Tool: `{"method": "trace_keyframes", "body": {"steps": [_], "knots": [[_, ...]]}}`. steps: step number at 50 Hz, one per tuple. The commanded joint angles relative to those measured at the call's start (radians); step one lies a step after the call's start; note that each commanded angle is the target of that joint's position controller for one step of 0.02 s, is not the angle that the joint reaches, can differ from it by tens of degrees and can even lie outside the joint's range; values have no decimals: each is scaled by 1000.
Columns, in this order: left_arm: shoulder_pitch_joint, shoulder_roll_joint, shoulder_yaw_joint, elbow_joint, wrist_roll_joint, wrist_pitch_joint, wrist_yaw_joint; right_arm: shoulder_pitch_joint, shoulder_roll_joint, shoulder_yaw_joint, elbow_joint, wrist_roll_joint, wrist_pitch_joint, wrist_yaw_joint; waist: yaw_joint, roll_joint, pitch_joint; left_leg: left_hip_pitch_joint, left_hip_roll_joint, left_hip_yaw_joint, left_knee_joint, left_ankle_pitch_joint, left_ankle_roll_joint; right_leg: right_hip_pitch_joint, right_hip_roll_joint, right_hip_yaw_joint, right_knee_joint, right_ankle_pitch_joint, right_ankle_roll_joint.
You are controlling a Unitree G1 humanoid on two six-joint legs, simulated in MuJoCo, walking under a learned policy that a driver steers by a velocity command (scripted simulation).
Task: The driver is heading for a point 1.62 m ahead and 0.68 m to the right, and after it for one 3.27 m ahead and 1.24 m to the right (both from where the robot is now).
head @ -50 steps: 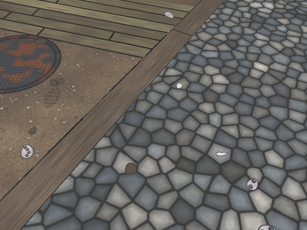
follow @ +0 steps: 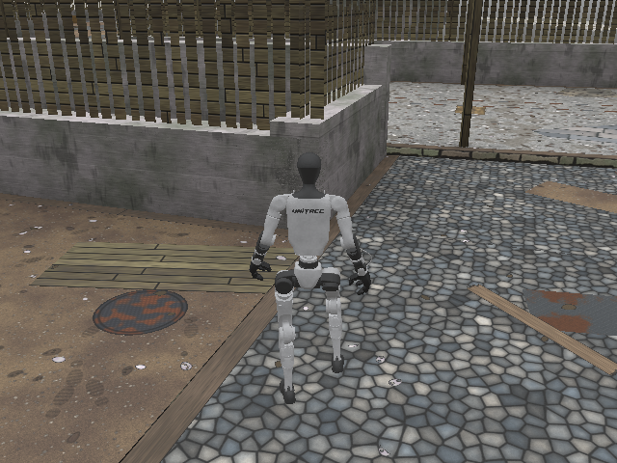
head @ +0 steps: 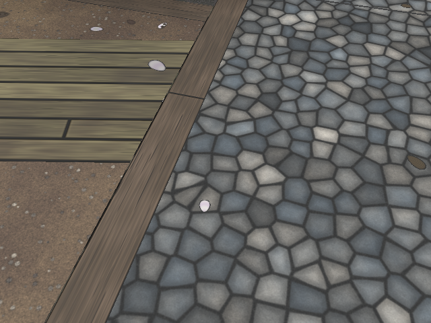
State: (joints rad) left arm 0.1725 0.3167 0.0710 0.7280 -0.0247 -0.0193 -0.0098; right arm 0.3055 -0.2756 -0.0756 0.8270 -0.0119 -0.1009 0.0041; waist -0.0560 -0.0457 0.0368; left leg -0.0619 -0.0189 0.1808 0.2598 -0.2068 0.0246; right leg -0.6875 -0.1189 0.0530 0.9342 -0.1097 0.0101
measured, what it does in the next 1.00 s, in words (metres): walks ahead, turning right: right foot, then left foot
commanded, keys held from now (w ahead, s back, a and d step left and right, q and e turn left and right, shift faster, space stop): w+e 0.04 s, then e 0.74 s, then no key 0.22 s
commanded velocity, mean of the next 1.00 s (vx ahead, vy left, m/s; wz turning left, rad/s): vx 0.14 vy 0.00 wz -0.53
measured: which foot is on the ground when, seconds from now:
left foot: down 0.00-0.18, up 0.20-0.68, down 0.70-1.00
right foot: up 0.00-0.18, down 0.20-0.70, up 0.72-1.00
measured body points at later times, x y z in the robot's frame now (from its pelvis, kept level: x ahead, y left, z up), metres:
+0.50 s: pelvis +0.19 -0.06 -0.01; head +0.24 -0.09 +0.44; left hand +0.41 +0.19 -0.09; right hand +0.29 -0.37 -0.12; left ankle +0.31 +0.11 -0.68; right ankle +0.24 -0.14 -0.74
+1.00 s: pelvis +0.25 -0.04 +0.00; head +0.29 -0.05 +0.44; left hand +0.54 +0.11 -0.10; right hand +0.22 -0.35 -0.11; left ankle +0.33 +0.07 -0.74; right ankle +0.17 -0.15 -0.71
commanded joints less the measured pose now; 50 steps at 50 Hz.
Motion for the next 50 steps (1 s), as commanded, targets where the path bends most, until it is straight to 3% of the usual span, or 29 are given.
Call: {"method": "trace_keyframes", "body": {"steps": [1, 4, 6, 8, 9, 10, 11, 12, 13, 14, 15, 16, 18, 20, 25, 28, 31, 33, 34, 35, 36, 37, 38, 39, 40, 42, 44, 47, 50], "knots": [[-42, 8, -7, -72, 3, -13, -22, -84, -160, -36, -72, 6, -12, -11, 16, 83, 31, -52, 267, -60, -141, 242, 147, 50, -10, -25, -153, 140, -9], [-121, 17, -5, -117, 10, -13, -39, -62, -185, -45, -54, 20, 11, -16, -3, 79, 61, 29, 286, -12, -80, 390, 125, 50, 14, -70, -263, 122, -32], [-108, 43, 10, -138, 18, -10, -48, -69, -211, -53, -53, 36, 31, -23, 22, 110, 27, 84, 295, 10, 27, 624, 98, 103, 57, -109, -295, 52, -57], [38, 98, 42, -114, 18, -4, -48, -95, -228, -60, -64, 58, 47, -28, 107, 130, -68, 93, 272, 27, 255, 830, 63, 287, 136, -156, -335, 5, -100], [176, 150, 72, -79, 19, -2, -35, -102, -203, -50, -69, 60, 49, -27, 180, 97, -141, 21, 225, 48, 460, 758, 21, 488, 177, -153, -412, 116, -134], [237, 240, 95, -72, 18, 9, -9, -49, -133, -27, -87, 16, 43, -23, 174, -83, -215, -223, 151, 51, 772, 217, -50, 748, 26, 62, -404, 503, -193], [151, 325, 91, -129, 41, 4, -5, 83, -49, 6, -111, -24, 30, -11, 42, -254, -371, -544, -29, -96, 1132, -539, -115, 997, -235, 548, -396, 763, -426], [165, 257, 78, -160, 35, -3, -21, 19, -153, -10, -100, 9, 22, -4, 137, -74, -511, -573, -5, -281, 1199, -502, -99, 996, -254, 609, -493, 585, -444], [117, 209, 64, -157, 26, -12, -27, -80, -171, -16, -130, 38, 23, -7, 132, -24, -372, -631, 30, -274, 1161, -400, -78, 891, -206, 484, -526, 462, -395], [69, 169, 55, -149, 7, -14, -23, -110, -157, -12, -130, 26, 29, -21, 99, 36, -245, -647, 68, -262, 1080, -316, -74, 749, -147, 394, -545, 369, -338], [27, 141, 46, -154, 5, -10, -16, -117, -162, -16, -123, 9, 40, -34, 72, 31, -179, -609, 94, -265, 1014, -263, -75, 620, -114, 339, -566, 341, -309], [0, 133, 42, -166, 19, -5, -9, -103, -171, -20, -123, 6, 54, -38, 41, 3, -161, -536, 101, -271, 980, -228, -73, 517, -89, 307, -590, 342, -296], [-19, 143, 46, -174, 37, -4, 0, -76, -149, -17, -117, 0, 70, -41, 19, -16, -171, -472, 80, -258, 926, -193, -85, 434, -64, 268, -600, 419, -297], [-6, 157, 51, -168, 31, -1, 14, -86, -128, -10, -119, -6, 75, -46, 20, -15, -189, -474, 63, -259, 844, -159, -104, 428, -47, 247, -588, 461, -292], [-9, 160, 52, -175, 16, 34, 43, -178, -117, -3, -143, 4, 89, -45, 51, -53, -177, -480, 35, -289, 639, -52, -128, 428, -5, 303, -589, 102, -243], [-6, 158, 52, -179, 21, 45, 44, -215, -119, -3, -157, 10, 81, -38, 69, -89, -145, -448, 15, -300, 529, -58, -122, 425, 2, 361, -581, -4, -233], [1, 152, 51, -183, 18, 53, 38, -218, -127, -7, -164, 13, 63, -27, 78, -111, -149, -392, -6, -301, 419, -106, -104, 472, -3, 423, -524, 107, -228], [-20, 143, 48, -191, 7, 59, 38, -175, -129, -14, -156, 16, 52, -18, 47, -116, -152, -302, -10, -288, 248, -45, -78, 489, 18, 450, -472, 177, -203], [-28, 132, 44, -196, 0, 63, 40, -141, -141, -21, -146, 13, 48, -15, 27, -103, -149, -210, 19, -288, 123, 79, -57, 455, 52, 437, -436, 128, -167], [12, 88, 32, -200, 8, 64, 40, -126, -202, -36, -151, -2, 51, -19, 50, 23, -177, -87, 191, -415, 89, 185, 7, 364, 119, 356, -302, -113, -113], [62, 71, 29, -220, 5, 58, 37, -163, -279, -51, -152, -26, 67, -25, 117, 320, -124, -32, 375, -635, 73, 451, 167, 144, 292, 140, -124, -479, -45], [56, 166, 55, -210, 22, 47, 33, -146, -219, -44, -162, -29, 68, -25, 74, 309, -134, -46, 458, -715, 74, 520, 267, 82, 239, 104, 120, -558, 10], [62, 204, 72, -188, 13, 49, 30, -169, -170, -29, -175, -20, 69, -30, 76, 220, -130, -53, 410, -611, 100, 511, 244, 80, 206, 108, 221, -490, 30], [70, 187, 73, -165, 7, 60, 33, -202, -143, -23, -180, -8, 74, -33, 86, 173, -111, -55, 336, -506, 119, 471, 191, 74, 192, 93, 258, -432, 50], [60, 160, 66, -162, 10, 70, 37, -206, -133, -20, -181, 5, 77, -35, 75, 166, -99, -49, 300, -457, 125, 455, 168, 57, 187, 88, 280, -390, 65], [32, 95, 45, -173, 6, 78, 33, -189, -142, -18, -170, 6, 89, -37, 62, 180, -87, -60, 257, -378, 112, 484, 171, 83, 188, 47, 234, -349, 81], [-7, 66, 31, -189, 5, 74, 32, -174, -153, -23, -163, 1, 98, -37, 41, 219, -105, -24, 251, -347, 112, 486, 182, 116, 176, 13, 108, -342, 87], [-35, 46, 16, -199, 13, 70, 24, -182, -179, -31, -157, 9, 108, -29, 24, 260, -133, -41, 264, -324, 117, 478, 189, 263, 145, -27, -107, -338, 76], [-6, 59, 21, -180, 12, 71, 16, -173, -189, -29, -140, 27, 109, -20, 32, 261, -126, -58, 271, -335, 140, 409, 183, 379, 147, -62, -333, -239, 49]]}}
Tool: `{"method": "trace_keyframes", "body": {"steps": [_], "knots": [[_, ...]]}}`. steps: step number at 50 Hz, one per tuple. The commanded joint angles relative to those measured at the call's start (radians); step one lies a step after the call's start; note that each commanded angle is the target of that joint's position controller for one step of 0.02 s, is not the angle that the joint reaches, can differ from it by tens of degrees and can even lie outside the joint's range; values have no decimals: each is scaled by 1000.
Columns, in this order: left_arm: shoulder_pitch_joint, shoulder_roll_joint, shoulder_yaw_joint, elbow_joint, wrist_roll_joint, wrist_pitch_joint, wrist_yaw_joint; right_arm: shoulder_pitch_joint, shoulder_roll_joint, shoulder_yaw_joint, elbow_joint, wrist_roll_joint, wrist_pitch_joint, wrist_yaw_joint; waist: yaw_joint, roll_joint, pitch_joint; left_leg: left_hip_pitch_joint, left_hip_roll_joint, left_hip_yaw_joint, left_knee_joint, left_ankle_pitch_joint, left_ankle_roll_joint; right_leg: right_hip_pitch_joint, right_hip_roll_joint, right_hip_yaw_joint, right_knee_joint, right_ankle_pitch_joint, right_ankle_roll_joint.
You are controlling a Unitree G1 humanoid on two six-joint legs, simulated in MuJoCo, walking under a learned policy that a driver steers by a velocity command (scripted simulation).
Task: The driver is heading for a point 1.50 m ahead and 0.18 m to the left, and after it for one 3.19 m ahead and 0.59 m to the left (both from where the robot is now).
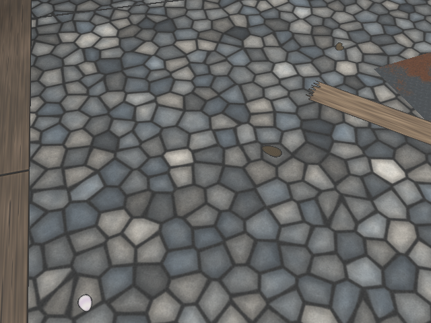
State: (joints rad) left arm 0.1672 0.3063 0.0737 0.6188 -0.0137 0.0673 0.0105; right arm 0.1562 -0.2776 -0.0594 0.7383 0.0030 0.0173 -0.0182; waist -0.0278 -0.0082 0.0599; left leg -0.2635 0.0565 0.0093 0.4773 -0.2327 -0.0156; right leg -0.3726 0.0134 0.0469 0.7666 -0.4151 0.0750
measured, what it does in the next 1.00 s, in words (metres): walks ahead: right foot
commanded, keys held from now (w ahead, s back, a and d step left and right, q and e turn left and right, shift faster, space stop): no key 0.50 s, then w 0.50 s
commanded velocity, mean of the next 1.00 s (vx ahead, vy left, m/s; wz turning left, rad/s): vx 0.15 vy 0.00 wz -0.06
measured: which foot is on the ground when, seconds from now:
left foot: down 0.00-1.00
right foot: up 0.00-0.04, down 0.06-0.76, up 0.78-1.00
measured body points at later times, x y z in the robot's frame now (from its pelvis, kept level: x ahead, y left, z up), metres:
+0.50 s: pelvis +0.01 -0.03 +0.00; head +0.02 -0.04 +0.45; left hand +0.16 +0.21 -0.11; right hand +0.09 -0.32 -0.13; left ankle +0.01 +0.13 -0.74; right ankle +0.00 -0.13 -0.74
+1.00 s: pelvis +0.14 +0.02 +0.01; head +0.15 +0.05 +0.46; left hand +0.31 +0.28 -0.11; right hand +0.09 -0.24 -0.12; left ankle +0.05 +0.10 -0.74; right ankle +0.22 -0.15 -0.67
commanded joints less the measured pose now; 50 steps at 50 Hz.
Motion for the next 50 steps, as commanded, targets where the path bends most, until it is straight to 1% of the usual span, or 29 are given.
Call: {"method": "trace_keyframes", "body": {"steps": [1, 2, 3, 4, 5, 6, 7, 9, 10, 11, 17, 25, 26, 27, 28, 29, 31, 33, 34, 36, 37, 38, 39, 40, 41, 43, 45, 47, 50], "knots": [[34, 63, 18, -51, 3, -18, -7, -33, -179, -39, -47, 20, -9, 4, 26, 210, -141, 111, 182, -151, -58, 395, 202, 142, 24, -74, -312, 183, -39], [42, 70, 19, -44, 9, -19, -7, 2, -156, -30, -28, 25, -14, 5, 31, 182, -133, 61, 161, -138, -44, 321, 155, 235, 20, -59, -434, 286, -67], [50, 109, 22, -53, 16, -20, 0, 44, -120, -15, -17, 3, -25, 11, 14, 86, -171, -24, 119, -101, 12, 172, 75, 371, -80, 66, -431, 447, -100], [5, 179, 30, -71, 32, -16, 10, 76, -58, 7, -30, -37, -39, 21, -46, -167, -183, -122, 17, 8, 104, -108, -15, 387, -250, 243, -385, 641, -200], [-19, 101, 9, -67, 45, -27, 1, 6, -83, 5, -38, -32, -39, 12, 4, -184, -174, -60, 15, -18, 93, -205, -45, 248, -284, 266, -409, 528, -288], [-59, 65, -4, -65, 47, -40, -6, -11, -108, -1, -32, -24, -36, 9, -6, -144, -134, -25, 17, -18, 63, -127, -51, 216, -226, 222, -415, 418, -265], [-61, 58, -5, -50, 45, -49, -7, -19, -102, 2, -22, -27, -36, 8, -4, -142, -130, -5, 11, -15, 21, -21, -53, 221, -170, 177, -403, 337, -215], [-48, 75, -4, -34, 38, -61, -6, -7, -126, 0, -10, -28, -30, 3, 4, -150, -98, 30, 24, -34, -21, 104, -58, 190, -136, 155, -399, 316, -168], [-28, 67, -9, -29, 38, -61, -6, 6, -137, -2, 3, -23, -31, 5, 10, -115, -82, 44, 22, -27, -18, 98, -54, 167, -120, 143, -404, 298, -154], [-17, 57, -14, -20, 39, -62, -7, 11, -127, 0, 14, -20, -32, 7, 9, -88, -75, 51, 20, -23, -25, 94, -51, 171, -111, 136, -397, 287, -146], [-19, 52, -15, 7, 32, -61, -2, 31, -114, 3, 72, -17, -36, -1, 11, -27, -67, 70, 21, -23, -55, 117, -59, 186, -93, 119, -383, 343, -149], [-7, 43, -12, 72, 27, -63, 0, 43, -119, 1, 135, -13, -34, -15, 8, -6, -76, 98, 24, -19, -64, 137, -61, 198, -69, 90, -378, 388, -141], [9, 44, -10, 88, 26, -61, 3, 55, -112, 3, 147, -12, -32, -17, 10, -15, -96, 103, 9, 2, -53, 74, -60, 206, -62, 86, -390, 285, -144], [19, 56, -5, 97, 22, -57, 6, 54, -108, 3, 154, -7, -31, -19, 17, -31, -85, 77, -16, 32, -17, -22, -55, 198, -60, 98, -412, 108, -158], [40, 87, 6, 105, 16, -52, 9, 42, -106, 2, 152, -1, -32, -20, 35, -64, -55, 17, -44, 64, 49, -118, -47, 183, -81, 145, -453, -110, -185], [67, 114, 13, 114, 13, -52, 10, 17, -100, 3, 138, 3, -38, -20, 54, -112, -11, -72, -58, 73, 120, -173, -35, 173, -136, 236, -512, -281, -224], [113, 140, 22, 132, 4, -67, 13, -33, -96, 3, 106, 16, -64, -12, 76, -180, 65, -191, -29, 19, 246, -229, 11, 150, -253, 413, -598, -374, -299], [111, 122, 20, 139, 0, -90, 15, -26, -103, -1, 101, 32, -94, 8, 61, -191, 71, -266, 15, -33, 295, -301, 65, 203, -302, 449, -600, -282, -321], [87, 116, 19, 134, -8, -94, 14, -9, -100, 0, 108, 35, -106, 19, 43, -167, 60, -238, 23, -32, 234, -295, 86, 212, -295, 412, -587, -227, -308], [-7, 117, 18, 114, -21, -90, 11, 124, -89, -4, 179, 28, -121, 34, -40, -110, 5, 68, -29, 42, 6, -40, 99, 79, -201, 245, -518, -82, -248], [-17, 91, 12, 111, -12, -90, 10, 217, -98, -14, 228, 15, -119, 36, -72, -72, -29, 234, -58, 44, -14, 36, 80, -8, -140, 165, -421, -20, -215], [-33, 22, -9, 99, 4, -95, 5, 325, -145, -27, 253, 8, -118, 31, -104, 75, -64, 363, 79, -156, -107, -72, 108, -127, -48, 42, -165, 19, -152], [-49, 5, -13, 45, 1, -114, 11, 392, -273, -53, 250, 7, -124, 40, -113, 331, -65, 435, 308, -602, -282, -238, 247, -332, 63, -47, 130, -116, -94], [-23, 67, 3, 57, -22, -130, 13, 333, -208, -31, 230, -2, -132, 42, -81, 216, -23, 392, 356, -701, -318, -342, 302, -410, 13, 51, 304, -170, -102], [8, 80, 7, 73, -35, -143, 4, 265, -158, -18, 207, 4, -137, 37, -46, 156, 41, 376, 322, -605, -314, -349, 276, -469, -36, 74, 359, -63, -121], [2, 82, 12, 94, -19, -157, -4, 207, -133, -8, 185, 4, -134, 37, -26, 108, 57, 370, 250, -432, -323, -175, 216, -491, -94, 39, 335, 106, -134], [-19, 63, 13, 96, -5, -155, -18, 228, -88, 10, 190, -4, -125, 38, -25, 123, 29, 346, 184, -277, -324, 92, 177, -420, -113, 3, 271, 206, -122], [-46, 29, 5, 88, 1, -147, -28, 264, -99, 11, 201, -3, -117, 31, -30, 109, 10, 346, 159, -191, -320, 303, 183, -408, -106, -37, 216, 262, -94], [-152, -9, -12, 49, -4, -146, -33, 268, -121, 11, 199, -5, -104, 14, -46, 87, 35, 273, 125, -107, -352, 367, 177, -351, -87, -71, 17, 371, -67]]}}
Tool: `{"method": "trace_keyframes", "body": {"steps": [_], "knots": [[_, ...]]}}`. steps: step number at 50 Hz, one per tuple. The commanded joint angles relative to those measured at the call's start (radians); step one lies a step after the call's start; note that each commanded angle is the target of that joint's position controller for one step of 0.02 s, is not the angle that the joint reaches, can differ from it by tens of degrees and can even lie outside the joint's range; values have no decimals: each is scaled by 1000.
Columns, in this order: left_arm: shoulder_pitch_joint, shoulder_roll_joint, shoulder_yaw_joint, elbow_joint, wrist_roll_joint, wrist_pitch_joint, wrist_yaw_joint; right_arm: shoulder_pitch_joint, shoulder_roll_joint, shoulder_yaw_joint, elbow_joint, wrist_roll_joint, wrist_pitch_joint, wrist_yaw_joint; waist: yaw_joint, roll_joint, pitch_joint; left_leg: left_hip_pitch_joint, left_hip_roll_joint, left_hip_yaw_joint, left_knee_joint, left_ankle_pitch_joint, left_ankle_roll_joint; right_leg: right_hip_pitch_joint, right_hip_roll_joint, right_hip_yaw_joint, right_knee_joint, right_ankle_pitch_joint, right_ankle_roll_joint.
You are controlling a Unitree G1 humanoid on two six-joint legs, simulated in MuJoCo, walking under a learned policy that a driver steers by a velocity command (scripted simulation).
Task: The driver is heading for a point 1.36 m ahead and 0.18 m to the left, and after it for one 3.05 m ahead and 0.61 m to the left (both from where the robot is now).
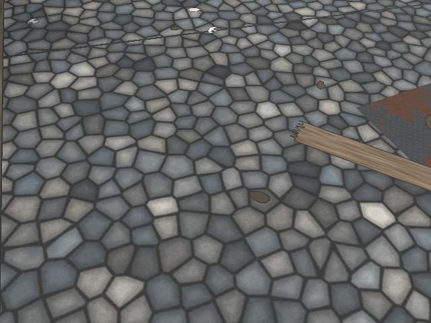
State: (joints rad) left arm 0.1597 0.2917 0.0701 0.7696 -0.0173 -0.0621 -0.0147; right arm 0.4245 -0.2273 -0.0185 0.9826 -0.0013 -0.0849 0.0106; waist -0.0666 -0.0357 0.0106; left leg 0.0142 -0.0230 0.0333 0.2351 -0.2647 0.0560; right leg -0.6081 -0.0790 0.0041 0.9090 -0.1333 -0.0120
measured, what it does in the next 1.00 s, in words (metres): walks ahead: right foot, then left foot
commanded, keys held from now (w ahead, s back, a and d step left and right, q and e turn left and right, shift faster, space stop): w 0.88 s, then no key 0.12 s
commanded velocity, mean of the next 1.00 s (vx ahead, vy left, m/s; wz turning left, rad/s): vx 0.47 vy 0.00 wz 0.00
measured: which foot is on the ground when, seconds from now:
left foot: down 0.00-0.24, up 0.26-0.74, down 0.76-1.00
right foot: up 0.00-0.22, down 0.24-0.76, up 0.78-1.00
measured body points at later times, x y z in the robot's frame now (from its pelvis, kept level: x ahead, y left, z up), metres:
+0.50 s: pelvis +0.28 -0.05 +0.00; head +0.30 -0.05 +0.45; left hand +0.32 +0.23 -0.13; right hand +0.42 -0.32 -0.11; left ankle +0.38 +0.13 -0.67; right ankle +0.28 -0.13 -0.75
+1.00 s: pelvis +0.57 +0.03 +0.00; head +0.59 +0.05 +0.45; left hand +0.69 +0.31 -0.13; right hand +0.62 -0.24 -0.12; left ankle +0.58 +0.11 -0.75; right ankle +0.63 -0.14 -0.68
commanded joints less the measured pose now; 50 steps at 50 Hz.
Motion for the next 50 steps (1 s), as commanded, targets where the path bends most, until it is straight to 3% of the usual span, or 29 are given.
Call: {"method": "trace_keyframes", "body": {"steps": [1, 4, 7, 9, 10, 11, 12, 13, 14, 15, 16, 17, 19, 22, 25, 28, 32, 35, 36, 37, 38, 39, 40, 41, 42, 43, 45, 47, 50], "knots": [[-181, -2, -14, -112, -3, -19, -11, 9, -176, -30, -43, 0, -1, -20, -17, 121, 95, -29, 196, -112, -124, 383, 101, -79, 16, -40, -196, 137, 23], [-268, 1, -19, -138, -9, -25, -24, 58, -185, -32, -26, 8, 2, -26, -36, 124, 129, -31, 218, -100, -148, 350, 111, -24, 40, -54, -324, 206, 13], [-308, 22, -17, -157, -12, -35, -38, 65, -192, -41, -16, 17, 9, -28, -12, 127, 137, 59, 266, -94, -105, 446, 107, -19, 47, -36, -391, 175, -27], [-254, 61, -2, -146, -8, -38, -40, 44, -214, -52, -22, 15, 16, -30, 42, 148, 71, 121, 282, -84, -2, 733, 89, 80, 82, -50, -399, 113, -64], [-168, 91, 13, -123, -7, -36, -34, 34, -227, -58, -26, 11, 23, -31, 93, 169, 1, 136, 277, -73, 107, 919, 79, 195, 112, -71, -391, 79, -88], [0, 129, 35, -70, -9, -31, -25, 17, -221, -56, -33, 6, 34, -32, 179, 163, -103, 88, 239, -43, 299, 1006, 54, 412, 133, -88, -412, 100, -121], [191, 174, 50, -23, 1, -24, -11, 14, -196, -44, -55, -6, 35, -34, 250, 113, -237, -149, 207, -43, 572, 769, 31, 757, -4, 65, -357, 84, -176], [274, 250, 65, 10, 11, -22, -14, 161, -41, -1, -68, -6, 17, -17, 165, -171, -413, -551, -2, -47, 980, -6, -35, 1118, -278, 585, -440, -196, -354], [263, 151, 38, 17, 7, -20, -13, 100, -120, -19, -53, 19, -14, -8, 202, -140, -407, -656, -15, -191, 1103, -296, -15, 1060, -296, 770, -607, -326, -339], [160, 120, 23, 13, 3, -23, -10, -24, -193, -43, -108, 52, -31, -4, 175, -116, -197, -739, 44, -163, 1129, -230, 0, 891, -260, 610, -645, -321, -282], [74, 101, 16, 3, 4, -27, -11, -86, -189, -42, -126, 52, -39, -8, 138, -27, -94, -712, 98, -134, 1080, -130, 4, 714, -225, 478, -680, -212, -256], [25, 76, 9, 1, 13, -34, -16, -107, -176, -47, -127, 37, -37, -15, 103, 17, -35, -672, 133, -119, 1022, -67, -2, 582, -186, 378, -709, -99, -241], [-13, 48, 3, 10, 24, -45, -22, -52, -134, -46, -114, 23, -13, -18, 42, -30, -27, -556, 175, -126, 958, -12, -15, 443, -131, 263, -763, -15, -231], [13, 76, 7, 46, 15, -59, -17, -96, -114, -43, -142, 12, 14, -25, 29, -29, 24, -586, 196, -103, 853, 39, -51, 353, -119, 174, -819, 40, -249], [65, 109, 12, 73, 14, -54, 1, -223, -116, -40, -190, 1, 9, -22, 63, -7, 57, -654, 195, -90, 646, 220, -77, 377, -99, 119, -833, 81, -238], [125, 135, 15, 96, 4, -46, 12, -342, -93, -28, -220, 6, -4, -9, 110, 4, 63, -597, 148, -45, 433, 370, -78, 398, -76, 59, -826, 101, -204], [204, 149, 18, 142, -8, -27, 15, -443, -109, -25, -265, 19, -10, 12, 140, 0, 74, -625, 126, -58, 316, 350, -57, 553, -138, 75, -767, 102, -192], [204, 166, 25, 154, -7, -5, 20, -425, -143, -35, -279, 19, -16, 26, 105, -21, 47, -582, 104, -53, 275, 225, -16, 658, -183, 93, -680, 219, -162], [185, 172, 26, 150, -5, 2, 21, -361, -163, -46, -265, 19, -18, 26, 64, -32, 9, -488, 76, -27, 259, 193, 3, 667, -170, 78, -601, 360, -147], [175, 157, 19, 147, 0, 10, 22, -219, -202, -69, -222, 17, -18, 21, -7, -19, -79, -297, 44, 3, 242, 191, 32, 636, -119, 38, -426, 488, -123], [188, 112, -2, 125, 19, 11, 24, -36, -271, -93, -182, 8, -15, 12, -69, 59, -233, -2, 166, -127, 279, 211, 87, 476, -60, -10, -139, 335, -89], [317, -20, -41, 114, 18, -11, 12, 39, -366, -116, -155, 0, -7, 14, -11, 334, -356, 354, 394, -609, 178, -4, 252, 55, 129, -37, 232, -199, -15], [277, 64, -25, 132, 0, -34, 7, 40, -256, -86, -163, 6, -8, 18, -43, 273, -372, 369, 406, -766, 64, -116, 250, -68, 119, 111, 365, -437, -25], [185, 135, -6, 105, -29, -49, 3, -43, -214, -71, -177, 6, -11, 17, -34, 208, -221, 254, 378, -620, 53, -94, 203, -143, 66, 113, 402, -371, -44], [126, 131, -8, 92, -29, -55, 8, -120, -193, -64, -196, 1, -13, 15, -7, 132, -140, 121, 341, -495, 40, 13, 181, -125, 11, 83, 367, -279, -48], [93, 122, -4, 89, -12, -53, 13, -171, -168, -57, -201, -3, -14, 17, 17, 94, -74, 3, 304, -403, 11, 123, 171, -96, -22, 71, 300, -215, -42], [119, 92, -2, 100, 0, -30, 15, -208, -142, -49, -201, -14, -22, 20, 66, 117, -48, -116, 261, -301, -36, 306, 161, 14, -52, 71, 230, -152, -26], [142, 59, -6, 109, 9, -9, 21, -202, -153, -51, -183, -12, -30, 20, 95, 98, -41, -169, 251, -203, -33, 609, 175, 56, -43, 53, 171, -149, 2], [75, 34, -16, 84, 24, 0, 25, -201, -174, -54, -160, -10, -19, 2, 96, 101, -32, -194, 214, -84, -25, 789, 162, 68, -28, 27, -33, -21, 35]]}}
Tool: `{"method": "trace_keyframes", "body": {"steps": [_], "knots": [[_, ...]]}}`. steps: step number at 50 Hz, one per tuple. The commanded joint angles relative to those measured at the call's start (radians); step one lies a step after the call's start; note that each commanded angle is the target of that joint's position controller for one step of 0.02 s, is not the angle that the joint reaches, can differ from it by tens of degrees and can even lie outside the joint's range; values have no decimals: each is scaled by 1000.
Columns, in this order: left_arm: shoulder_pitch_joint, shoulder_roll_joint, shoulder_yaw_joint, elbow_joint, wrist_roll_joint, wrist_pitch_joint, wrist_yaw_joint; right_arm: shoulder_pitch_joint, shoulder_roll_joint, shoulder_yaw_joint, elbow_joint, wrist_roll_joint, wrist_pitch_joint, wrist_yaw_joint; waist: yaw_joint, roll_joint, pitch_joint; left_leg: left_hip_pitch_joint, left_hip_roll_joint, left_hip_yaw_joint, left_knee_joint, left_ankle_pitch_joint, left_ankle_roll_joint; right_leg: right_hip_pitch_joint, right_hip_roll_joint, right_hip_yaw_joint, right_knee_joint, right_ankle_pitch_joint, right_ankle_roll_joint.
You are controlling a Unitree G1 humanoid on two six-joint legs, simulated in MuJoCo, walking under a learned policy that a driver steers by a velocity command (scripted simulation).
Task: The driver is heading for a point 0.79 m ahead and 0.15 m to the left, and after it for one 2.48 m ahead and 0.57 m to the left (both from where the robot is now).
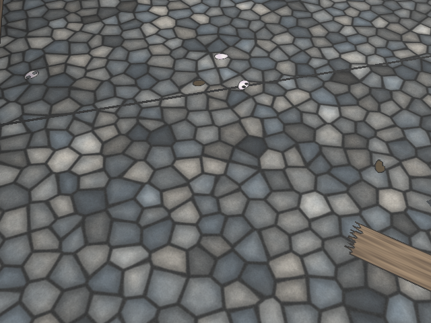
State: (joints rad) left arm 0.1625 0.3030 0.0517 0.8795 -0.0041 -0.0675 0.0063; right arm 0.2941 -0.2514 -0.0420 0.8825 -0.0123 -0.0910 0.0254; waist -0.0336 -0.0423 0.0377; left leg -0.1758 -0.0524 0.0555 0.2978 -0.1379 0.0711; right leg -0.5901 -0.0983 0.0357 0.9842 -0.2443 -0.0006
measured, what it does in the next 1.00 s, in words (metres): walks ahead: right foot, then left foot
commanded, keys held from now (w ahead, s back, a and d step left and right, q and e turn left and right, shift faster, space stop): no key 0.22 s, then w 0.78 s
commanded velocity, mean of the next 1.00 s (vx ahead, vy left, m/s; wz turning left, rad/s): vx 0.35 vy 0.00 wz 0.00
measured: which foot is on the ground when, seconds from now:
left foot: down 0.00-0.24, up 0.26-0.58, down 0.60-1.00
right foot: up 0.00-0.18, down 0.20-0.60, up 0.62-1.00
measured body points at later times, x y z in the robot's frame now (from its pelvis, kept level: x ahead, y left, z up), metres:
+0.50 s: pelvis +0.16 -0.02 +0.00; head +0.17 -0.02 +0.45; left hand +0.22 +0.26 -0.13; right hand +0.26 -0.30 -0.13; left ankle +0.18 +0.12 -0.72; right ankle +0.21 -0.13 -0.75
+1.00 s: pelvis +0.34 +0.00 -0.01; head +0.37 +0.01 +0.44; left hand +0.57 +0.22 -0.12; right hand +0.25 -0.25 -0.14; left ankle +0.21 +0.11 -0.75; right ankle +0.52 -0.15 -0.71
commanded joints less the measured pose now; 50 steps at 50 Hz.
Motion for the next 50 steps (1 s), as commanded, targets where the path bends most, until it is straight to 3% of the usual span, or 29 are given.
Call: {"method": "trace_keyframes", "body": {"steps": [1, 3, 6, 8, 10, 11, 12, 13, 14, 15, 16, 17, 19, 23, 25, 27, 29, 30, 31, 32, 33, 34, 36, 38, 44, 48, 50], "knots": [[44, 14, -1, -30, 10, 5, 2, -71, -153, -30, -54, 2, -7, -18, 55, 115, -63, -12, 221, -71, -85, 657, 131, 84, 2, -15, -196, 156, 22], [-24, 13, -5, -40, 7, 4, -4, -37, -165, -31, -33, 2, 3, -25, 22, 121, -78, 4, 209, -50, -80, 620, 115, 136, 31, -32, -317, 275, 22], [-71, 35, 0, -49, 7, 3, -10, -19, -166, -29, -1, 9, 18, -30, 9, 126, -79, 63, 238, -76, -51, 555, 115, 162, 46, -13, -405, 299, 8], [-79, 57, 6, -52, 13, -3, -14, -34, -165, -31, 13, 16, 30, -34, 19, 127, -76, 100, 256, -103, 6, 524, 105, 174, 52, -7, -448, 246, -18], [-3, 84, 20, -18, 25, -10, -14, -38, -147, -26, 25, 22, 40, -38, 62, 93, -100, 101, 213, -103, 117, 443, 59, 306, 63, -14, -577, 379, -53], [33, 141, 34, -8, 33, -10, -5, 5, -130, -20, 28, 4, 36, -39, 53, 28, -150, 53, 151, -74, 210, 337, 11, 441, -13, 56, -561, 747, -83], [50, 172, 39, 1, 29, 2, 1, 135, -73, -3, 47, -13, 30, -35, -13, -106, -260, -105, 83, -50, 332, -13, -36, 684, -138, 181, -488, 861, -196], [93, 114, 32, 16, 4, 24, 4, 123, -58, 6, 58, -2, 36, -38, 38, -158, -294, -214, 32, -33, 449, -354, -64, 728, -205, 298, -539, 570, -278], [156, 129, 39, 36, -17, 35, 1, 29, -113, -7, 27, 22, 46, -39, 93, -160, -242, -359, 11, -34, 603, -542, -72, 718, -228, 413, -644, 151, -306], [156, 147, 42, 39, -16, 33, 0, -29, -144, -18, 7, 37, 55, -40, 107, -114, -192, -450, 44, -71, 742, -539, -66, 665, -237, 484, -723, -222, -295], [95, 144, 40, 20, -6, 23, 2, -62, -155, -26, -6, 42, 61, -41, 91, -95, -128, -479, 79, -85, 779, -470, -58, 561, -230, 480, -775, -384, -272], [28, 140, 39, 5, 1, 13, 6, -71, -158, -32, -10, 36, 61, -43, 60, -107, -83, -454, 107, -91, 761, -405, -54, 453, -212, 446, -817, -396, -245], [-35, 107, 33, -6, 4, 5, 9, -47, -132, -36, 6, 21, 51, -48, 22, -116, -77, -354, 125, -80, 687, -314, -51, 338, -157, 338, -857, -314, -201], [-43, 128, 46, 1, -12, 3, 13, -45, -75, -25, 33, 12, 33, -44, 12, -107, -95, -164, 99, -24, 444, -186, -51, 237, -94, 168, -871, -170, -195], [-12, 142, 51, 15, -21, 8, 13, -59, -85, -25, 34, 17, 30, -39, 15, -93, -97, -126, 89, -9, 348, -130, -53, 247, -108, 167, -859, -192, -201], [-13, 140, 50, 19, -30, 18, 13, -30, -90, -28, 51, 18, 30, -37, -9, -73, -92, -36, 71, 17, 253, -78, -43, 203, -102, 154, -820, -258, -183], [-28, 96, 37, 15, -28, 24, 11, 60, -94, -33, 87, 19, 32, -38, -54, -39, -78, 70, 67, 10, 188, -139, -20, 120, -60, 123, -717, -334, -145], [-50, 31, 18, -1, -19, 24, 8, 128, -129, -40, 101, 17, 29, -42, -74, 86, -56, 124, 190, -173, 52, -285, 17, 26, 9, 52, -507, -304, -98], [-71, -37, 3, -28, -11, 11, 3, 164, -215, -57, 103, 15, 31, -45, -65, 314, -25, 191, 374, -490, -117, -536, 95, -176, 119, -95, -203, -244, -37], [-102, 26, 16, -58, -16, -6, 4, 173, -252, -62, 103, -3, 18, -39, -65, 328, 26, 148, 462, -703, -194, -703, 179, -292, 99, -4, -54, -252, -59], [-85, 75, 28, -51, -26, -17, 0, 105, -203, -50, 80, -1, 1, -36, -29, 256, 55, 147, 442, -669, -187, -670, 166, -342, 48, 43, 3, -157, -71], [-57, 87, 33, -30, -25, -21, -5, 62, -169, -41, 67, 5, -11, -32, -4, 221, 43, 158, 397, -575, -176, -555, 130, -337, 31, 45, 7, -76, -75], [-68, 74, 38, -16, -8, -25, -1, 44, -149, -36, 59, 14, -15, -29, 3, 172, 19, 162, 342, -430, -183, -344, 88, -290, 6, 34, -53, 43, -61], [-96, 36, 35, -15, -4, -21, -3, 94, -117, -27, 80, 10, -16, -33, -7, 163, 2, 153, 301, -321, -190, -159, 85, -234, 15, 4, -100, 142, -36], [-251, -19, 15, -59, -16, -15, -21, 167, -128, -29, 111, 15, -7, -47, -50, 156, 31, 134, 263, -164, -195, 53, 86, -112, 39, -44, -349, 303, 3], [-341, -15, 4, -94, -25, -21, -44, 219, -132, -37, 140, 24, 8, -48, -74, 151, 79, 203, 301, -148, -168, 101, 96, -95, 45, -57, -443, 275, -15], [-349, 1, 5, -107, -26, -26, -54, 218, -141, -45, 149, 29, 17, -49, -57, 159, 88, 243, 329, -148, -135, 175, 89, -64, 49, -57, -477, 223, -41]]}}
